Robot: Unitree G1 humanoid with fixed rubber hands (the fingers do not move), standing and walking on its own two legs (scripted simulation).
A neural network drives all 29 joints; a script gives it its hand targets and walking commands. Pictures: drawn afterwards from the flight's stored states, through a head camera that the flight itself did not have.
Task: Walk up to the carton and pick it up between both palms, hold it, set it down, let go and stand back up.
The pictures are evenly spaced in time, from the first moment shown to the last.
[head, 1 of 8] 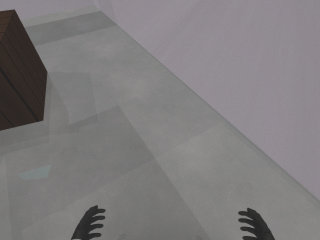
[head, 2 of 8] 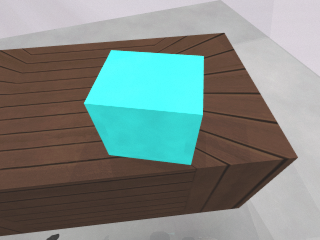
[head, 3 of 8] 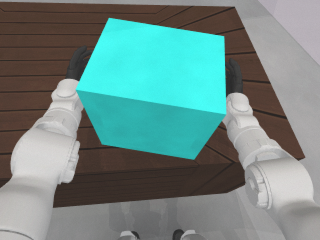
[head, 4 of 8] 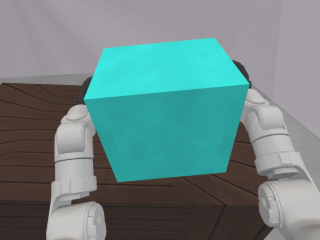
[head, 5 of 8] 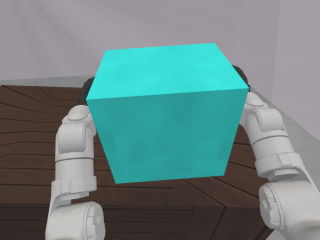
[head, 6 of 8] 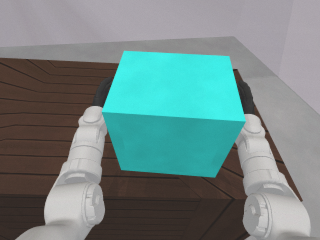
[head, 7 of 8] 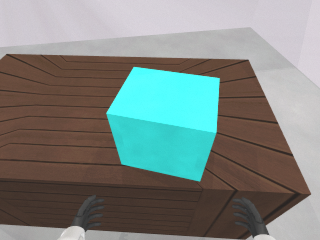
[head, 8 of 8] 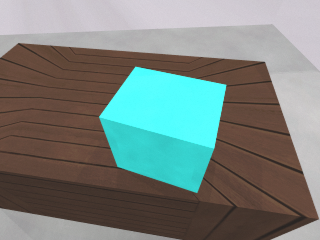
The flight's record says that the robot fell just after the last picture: no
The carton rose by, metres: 0.22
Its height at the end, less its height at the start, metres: +0.00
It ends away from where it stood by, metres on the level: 0.00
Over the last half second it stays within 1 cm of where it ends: yes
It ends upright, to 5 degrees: yes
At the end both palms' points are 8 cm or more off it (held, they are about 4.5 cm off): yes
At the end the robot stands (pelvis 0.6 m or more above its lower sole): yes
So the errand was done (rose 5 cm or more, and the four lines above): yes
